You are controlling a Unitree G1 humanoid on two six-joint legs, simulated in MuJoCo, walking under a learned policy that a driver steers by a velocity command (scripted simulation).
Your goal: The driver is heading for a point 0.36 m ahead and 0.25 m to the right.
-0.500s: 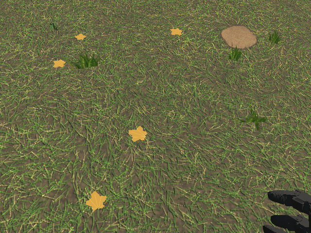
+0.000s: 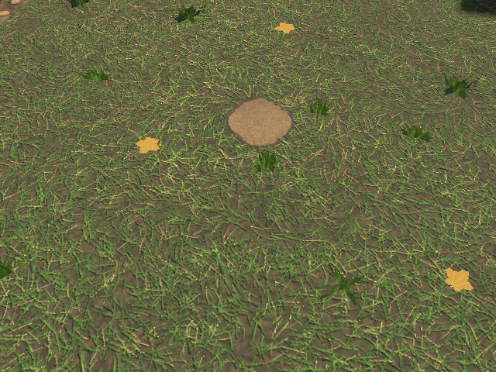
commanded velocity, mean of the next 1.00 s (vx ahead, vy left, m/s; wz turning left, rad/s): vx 0.56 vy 0.00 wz -0.51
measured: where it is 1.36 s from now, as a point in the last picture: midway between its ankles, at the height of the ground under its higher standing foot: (265, 317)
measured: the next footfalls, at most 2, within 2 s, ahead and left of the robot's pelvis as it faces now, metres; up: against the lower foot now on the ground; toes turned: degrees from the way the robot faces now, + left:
right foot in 0.06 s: +0.29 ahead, -0.05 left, +0.00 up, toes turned -6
left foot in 0.48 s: +0.71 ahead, +0.04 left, +0.00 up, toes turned -31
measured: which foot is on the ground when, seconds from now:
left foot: down 0.00-0.08, up 0.10-0.46, down 0.48-1.00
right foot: up 0.00-0.04, down 0.06-0.48, up 0.50-0.84, down 0.86-1.00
